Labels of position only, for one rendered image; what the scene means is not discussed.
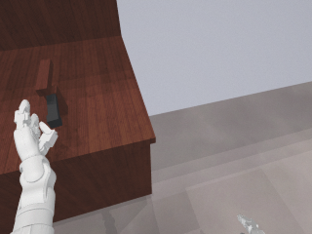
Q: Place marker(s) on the robot right hand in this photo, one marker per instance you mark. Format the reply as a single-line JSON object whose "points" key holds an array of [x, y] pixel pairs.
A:
{"points": [[250, 225]]}

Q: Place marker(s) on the tap lever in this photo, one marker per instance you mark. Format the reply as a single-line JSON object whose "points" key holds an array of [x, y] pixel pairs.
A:
{"points": [[53, 117]]}

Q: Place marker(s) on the robot left forearm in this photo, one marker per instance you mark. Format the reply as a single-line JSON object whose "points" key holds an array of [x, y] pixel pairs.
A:
{"points": [[36, 207]]}

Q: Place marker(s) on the robot left hand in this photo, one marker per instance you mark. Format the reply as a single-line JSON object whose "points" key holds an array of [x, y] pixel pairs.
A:
{"points": [[27, 133]]}

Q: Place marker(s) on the counter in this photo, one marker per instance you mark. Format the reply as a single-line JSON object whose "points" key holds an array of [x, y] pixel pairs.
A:
{"points": [[74, 49]]}

